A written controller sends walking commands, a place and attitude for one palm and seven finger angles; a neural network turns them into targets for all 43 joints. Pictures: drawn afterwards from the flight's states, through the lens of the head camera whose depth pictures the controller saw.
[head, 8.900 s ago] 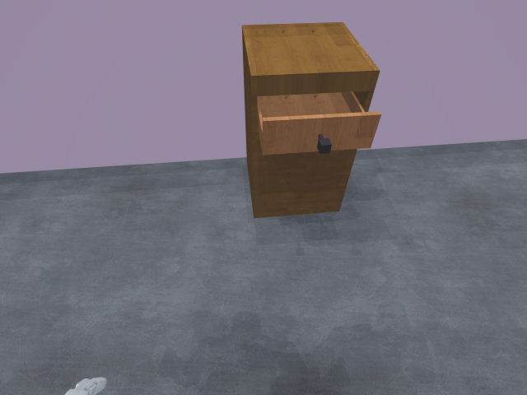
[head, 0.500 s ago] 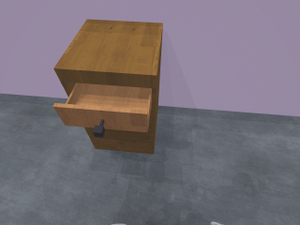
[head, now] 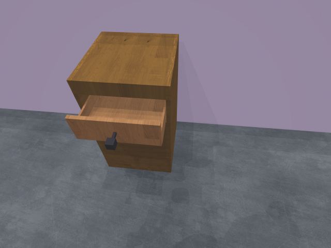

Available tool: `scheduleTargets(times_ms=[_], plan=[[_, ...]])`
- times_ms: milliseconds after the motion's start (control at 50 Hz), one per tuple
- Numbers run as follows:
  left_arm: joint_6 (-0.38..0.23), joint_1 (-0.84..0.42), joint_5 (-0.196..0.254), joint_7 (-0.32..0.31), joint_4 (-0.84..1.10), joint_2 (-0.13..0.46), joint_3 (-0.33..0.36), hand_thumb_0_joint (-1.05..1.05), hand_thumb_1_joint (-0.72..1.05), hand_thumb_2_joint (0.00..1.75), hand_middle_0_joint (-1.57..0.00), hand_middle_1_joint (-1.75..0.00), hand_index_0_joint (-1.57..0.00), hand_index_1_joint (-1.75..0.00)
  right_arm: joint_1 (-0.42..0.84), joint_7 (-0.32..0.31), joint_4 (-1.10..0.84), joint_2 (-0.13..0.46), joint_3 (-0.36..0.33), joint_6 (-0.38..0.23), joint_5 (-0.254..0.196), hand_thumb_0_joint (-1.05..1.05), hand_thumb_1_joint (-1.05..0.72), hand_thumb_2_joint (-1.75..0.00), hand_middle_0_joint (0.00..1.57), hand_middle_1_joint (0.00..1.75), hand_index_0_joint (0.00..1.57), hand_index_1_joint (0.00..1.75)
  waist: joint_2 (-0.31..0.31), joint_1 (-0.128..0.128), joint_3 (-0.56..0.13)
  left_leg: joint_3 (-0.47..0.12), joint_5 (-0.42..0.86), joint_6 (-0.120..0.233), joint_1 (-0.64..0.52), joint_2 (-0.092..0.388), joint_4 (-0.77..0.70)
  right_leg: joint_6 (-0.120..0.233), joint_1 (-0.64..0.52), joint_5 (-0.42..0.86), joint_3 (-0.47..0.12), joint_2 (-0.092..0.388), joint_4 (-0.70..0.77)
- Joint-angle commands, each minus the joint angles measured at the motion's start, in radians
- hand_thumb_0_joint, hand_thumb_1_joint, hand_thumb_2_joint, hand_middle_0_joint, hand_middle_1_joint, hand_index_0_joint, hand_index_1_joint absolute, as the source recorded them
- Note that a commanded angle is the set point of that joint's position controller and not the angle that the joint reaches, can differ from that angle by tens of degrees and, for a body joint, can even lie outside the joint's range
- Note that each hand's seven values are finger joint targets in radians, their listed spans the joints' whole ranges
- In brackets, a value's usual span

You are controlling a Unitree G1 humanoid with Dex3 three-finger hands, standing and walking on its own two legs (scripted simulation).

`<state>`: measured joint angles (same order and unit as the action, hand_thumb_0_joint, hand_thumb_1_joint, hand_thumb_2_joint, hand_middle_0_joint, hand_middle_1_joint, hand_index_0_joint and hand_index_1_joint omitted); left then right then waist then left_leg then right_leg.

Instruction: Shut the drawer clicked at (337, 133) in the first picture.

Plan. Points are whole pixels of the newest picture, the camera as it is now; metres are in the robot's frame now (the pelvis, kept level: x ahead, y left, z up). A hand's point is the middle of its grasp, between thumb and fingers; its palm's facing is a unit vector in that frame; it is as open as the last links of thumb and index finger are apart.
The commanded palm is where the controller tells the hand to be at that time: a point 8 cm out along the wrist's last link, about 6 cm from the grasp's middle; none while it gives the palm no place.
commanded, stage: come to a stop and stand still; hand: left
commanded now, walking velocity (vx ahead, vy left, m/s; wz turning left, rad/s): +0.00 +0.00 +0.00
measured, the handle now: (112, 140) +0.53 +0.27 -0.18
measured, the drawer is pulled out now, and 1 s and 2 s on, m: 0.14 0.14 0.14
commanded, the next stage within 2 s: look again from close up in 0.54 s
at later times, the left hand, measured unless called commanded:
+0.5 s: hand out of the picture -0.03 +0.20 -0.18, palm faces +0.05 -0.99 -0.14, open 7.4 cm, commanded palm none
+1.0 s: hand out of the picture +0.01 +0.22 -0.18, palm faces +0.00 -0.97 -0.23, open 7.4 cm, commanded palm none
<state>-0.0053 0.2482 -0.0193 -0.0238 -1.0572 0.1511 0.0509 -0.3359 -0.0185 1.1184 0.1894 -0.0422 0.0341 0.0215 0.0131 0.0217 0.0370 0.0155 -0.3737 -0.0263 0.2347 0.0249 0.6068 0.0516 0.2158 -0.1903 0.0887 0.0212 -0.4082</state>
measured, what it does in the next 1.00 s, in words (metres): steps on the spot: left foot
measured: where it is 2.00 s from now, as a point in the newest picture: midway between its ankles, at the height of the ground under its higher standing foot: outside the picture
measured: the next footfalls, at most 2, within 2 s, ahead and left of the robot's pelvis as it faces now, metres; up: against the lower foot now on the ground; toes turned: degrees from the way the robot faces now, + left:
left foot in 0.06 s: +0.02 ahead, +0.15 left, +0.00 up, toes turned +1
left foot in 1.88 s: +0.13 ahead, +0.16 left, +0.00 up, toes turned +0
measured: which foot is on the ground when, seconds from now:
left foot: up 0.00-0.04, down 0.06-1.00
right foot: down 0.00-1.00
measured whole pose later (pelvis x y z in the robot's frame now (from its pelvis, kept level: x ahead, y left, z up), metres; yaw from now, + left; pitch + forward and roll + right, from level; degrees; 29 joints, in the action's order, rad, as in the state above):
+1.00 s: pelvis +0.01 +0.04 -0.01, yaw -2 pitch -2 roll +1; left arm -0.02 0.29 -0.01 -0.03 -1.12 0.14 -0.01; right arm -0.33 -0.02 1.07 0.16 0.02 -0.03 0.02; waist 0.05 0.00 0.02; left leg 0.05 -0.32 0.01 0.14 0.00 0.49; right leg -0.02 0.24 -0.26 0.04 0.05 -0.53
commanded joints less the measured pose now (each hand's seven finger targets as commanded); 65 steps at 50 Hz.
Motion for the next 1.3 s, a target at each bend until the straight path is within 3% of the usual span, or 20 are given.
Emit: scheduleTargets(times_ms=[0,20,40,80,120,280,460,600,620,640,660,680,720,760,880,1040,1100,1160,1220,1280], plan=[[-0.003,0.022,0.011,-0.010,0.011,0.128,0.019,0.00,0.90,0.90,-0.20,-0.30,-0.20,-0.30,-0.089,-0.012,-0.015,0.011,0.007,-0.040,-0.008,0.00,-0.90,-0.90,0.20,0.30,0.20,0.30,-0.109,-0.020,-0.048,-0.016,0.174,0.014,-0.139,0.011,-0.247,0.037,0.033,-0.077,-0.180,0.164,0.095],[-0.002,0.028,0.015,-0.008,0.005,0.097,0.009,0.00,0.90,0.90,-0.20,-0.30,-0.20,-0.30,-0.097,-0.015,-0.010,0.029,0.008,-0.048,-0.005,0.00,-0.90,-0.90,0.20,0.30,0.20,0.30,-0.031,-0.017,-0.038,-0.070,0.220,0.031,-0.134,0.066,-0.274,0.007,0.054,-0.064,-0.140,0.112,0.048],[-0.002,0.051,0.016,-0.006,-0.005,0.069,0.001,0.00,0.90,0.90,-0.20,-0.30,-0.20,-0.30,-0.069,-0.019,-0.014,0.051,0.009,-0.053,-0.004,0.00,-0.90,-0.90,0.20,0.30,0.20,0.30,0.032,0.005,-0.032,-0.118,0.254,0.054,-0.087,0.123,-0.290,-0.015,0.028,-0.021,-0.103,0.077,0.029],[-0.006,0.074,0.007,-0.008,-0.017,0.059,-0.004,0.00,0.90,0.90,-0.20,-0.30,-0.20,-0.30,-0.040,-0.023,-0.025,0.072,0.011,-0.049,-0.005,0.00,-0.90,-0.90,0.20,0.30,0.20,0.30,-0.030,0.015,-0.010,-0.100,0.204,0.053,0.002,0.134,-0.270,-0.022,-0.031,-0.007,-0.094,0.061,0.039],[0.000,0.062,0.009,-0.008,-0.044,0.067,-0.010,0.00,0.90,0.90,-0.20,-0.30,-0.20,-0.30,-0.023,-0.025,-0.007,0.040,0.022,-0.055,-0.011,0.00,-0.90,-0.90,0.20,0.30,0.20,0.30,0.097,0.010,0.033,-0.093,0.218,0.048,0.018,0.113,-0.329,-0.034,-0.051,0.042,-0.077,0.067,0.023],[0.002,0.123,0.005,-0.012,-0.090,0.050,-0.029,0.00,0.90,0.90,-0.20,-0.30,-0.20,-0.30,-0.045,-0.032,0.005,0.026,0.029,-0.055,-0.016,0.00,-0.90,-0.90,0.20,0.30,0.20,0.30,0.014,0.004,0.091,-0.090,0.164,0.051,0.016,0.101,-0.354,-0.047,-0.040,0.044,-0.078,0.073,0.045],[-0.006,0.149,0.007,-0.016,-0.097,0.036,-0.033,0.00,0.90,0.90,-0.20,-0.30,-0.20,-0.30,-0.067,-0.033,0.004,0.011,0.031,-0.066,-0.016,0.00,-0.90,-0.90,0.20,0.30,0.20,0.30,0.018,-0.001,0.040,-0.073,0.243,0.050,-0.027,0.084,-0.330,-0.048,-0.065,0.094,-0.084,0.084,0.045],[-0.008,0.147,0.008,-0.019,-0.095,0.033,-0.035,0.00,0.90,0.90,-0.20,-0.30,-0.20,-0.30,-0.084,-0.034,0.012,0.003,0.031,-0.067,-0.016,0.00,-0.90,-0.90,0.20,0.30,0.20,0.30,0.000,-0.004,0.054,-0.065,0.277,0.049,-0.032,0.084,-0.317,-0.044,-0.061,0.110,-0.087,0.084,0.046],[-0.038,0.177,-0.006,-0.057,-0.109,0.083,-0.045,0.00,0.90,0.90,-0.20,-0.30,-0.20,-0.30,0.030,-0.011,-0.067,0.062,0.035,-0.082,-0.024,0.00,-0.90,-0.90,0.20,0.30,0.20,0.30,-0.010,0.013,0.070,-0.017,0.437,0.024,0.039,0.096,-0.124,-0.032,-0.030,0.391,-0.123,0.130,-0.012],[-0.040,0.168,0.002,-0.047,-0.072,0.106,-0.038,0.00,0.90,0.90,-0.20,-0.30,-0.20,-0.30,-0.033,-0.010,-0.089,0.014,0.032,-0.072,-0.012,0.00,-0.90,-0.90,0.20,0.30,0.20,0.30,0.033,-0.024,0.007,-0.033,0.156,0.028,0.024,0.038,-0.172,-0.017,-0.050,0.209,-0.146,0.142,-0.023],[-0.035,0.133,0.003,-0.035,-0.065,0.088,-0.045,0.00,0.90,0.90,-0.20,-0.30,-0.20,-0.30,-0.053,-0.010,-0.076,0.007,0.036,-0.075,-0.010,0.00,-0.90,-0.90,0.20,0.30,0.20,0.30,0.071,-0.027,0.042,-0.051,0.151,0.040,0.046,0.052,-0.227,-0.012,-0.016,0.044,-0.122,0.115,-0.037],[-0.034,0.132,0.001,-0.029,-0.061,0.088,-0.049,0.00,0.90,0.90,-0.20,-0.30,-0.20,-0.30,-0.060,-0.005,-0.077,0.013,0.043,-0.076,-0.005,0.00,-0.90,-0.90,0.20,0.30,0.20,0.30,0.088,-0.015,0.026,-0.052,0.146,0.048,0.066,0.066,-0.217,-0.012,-0.022,-0.028,-0.102,0.091,-0.041],[-0.030,0.129,0.002,-0.020,-0.052,0.074,-0.049,0.00,0.90,0.90,-0.20,-0.30,-0.20,-0.30,-0.067,-0.006,-0.092,0.017,0.044,-0.079,-0.008,0.00,-0.90,-0.90,0.20,0.30,0.20,0.30,0.061,-0.020,-0.020,-0.072,0.179,0.061,0.041,0.073,-0.224,-0.014,-0.038,-0.018,-0.091,0.080,-0.055],[-0.027,0.114,0.006,-0.016,-0.049,0.067,-0.053,0.00,0.90,0.90,-0.20,-0.30,-0.20,-0.30,-0.071,-0.009,-0.093,0.029,0.044,-0.077,-0.010,0.00,-0.90,-0.90,0.20,0.30,0.20,0.30,-0.007,-0.026,0.014,-0.075,0.190,0.067,0.041,0.075,-0.225,-0.015,-0.019,-0.009,-0.092,0.075,-0.049],[-0.020,0.101,0.008,-0.012,-0.042,0.072,-0.052,0.00,0.90,0.90,-0.20,-0.30,-0.20,-0.30,-0.076,-0.011,-0.081,0.041,0.050,-0.074,-0.008,0.00,-0.90,-0.90,0.20,0.30,0.20,0.30,-0.021,-0.023,0.088,-0.069,0.191,0.068,0.051,0.074,-0.258,-0.015,0.004,0.006,-0.101,0.072,-0.043],[-0.022,0.093,0.011,-0.010,-0.033,0.087,-0.045,0.00,0.90,0.90,-0.20,-0.30,-0.20,-0.30,-0.064,-0.011,-0.056,0.046,0.053,-0.071,-0.008,0.00,-0.90,-0.90,0.20,0.30,0.20,0.30,-0.045,-0.020,0.048,-0.042,0.208,0.060,0.004,0.062,-0.247,-0.014,-0.025,0.064,-0.118,0.086,-0.025],[-0.022,0.089,0.011,-0.010,-0.032,0.088,-0.044,0.00,0.90,0.90,-0.20,-0.30,-0.20,-0.30,-0.058,-0.012,-0.047,0.045,0.053,-0.069,-0.008,0.00,-0.90,-0.90,0.20,0.30,0.20,0.30,-0.009,-0.019,0.041,-0.036,0.217,0.057,-0.007,0.065,-0.249,-0.013,-0.030,0.081,-0.120,0.083,-0.023],[-0.023,0.085,0.011,-0.009,-0.035,0.092,-0.042,0.00,0.90,0.90,-0.20,-0.30,-0.20,-0.30,-0.056,-0.013,-0.038,0.039,0.053,-0.066,-0.009,0.00,-0.90,-0.90,0.20,0.30,0.20,0.30,-0.023,-0.022,0.035,-0.029,0.210,0.052,-0.014,0.063,-0.244,-0.009,-0.035,0.099,-0.128,0.088,-0.013],[-0.023,0.084,0.011,-0.008,-0.038,0.091,-0.041,0.00,0.90,0.90,-0.20,-0.30,-0.20,-0.30,-0.056,-0.013,-0.031,0.036,0.053,-0.064,-0.009,0.00,-0.90,-0.90,0.20,0.30,0.20,0.30,-0.018,-0.022,0.040,-0.028,0.206,0.050,-0.013,0.064,-0.245,-0.009,-0.032,0.089,-0.128,0.085,-0.006],[-0.024,0.089,0.005,-0.006,-0.035,0.105,-0.033,0.00,0.90,0.90,-0.20,-0.30,-0.20,-0.30,-0.067,-0.010,-0.026,0.041,0.050,-0.056,-0.005,0.00,-0.90,-0.90,0.20,0.30,0.20,0.30,-0.024,-0.017,0.033,-0.006,0.090,0.051,-0.008,0.044,-0.214,0.009,-0.027,-0.064,-0.153,0.095,0.006]])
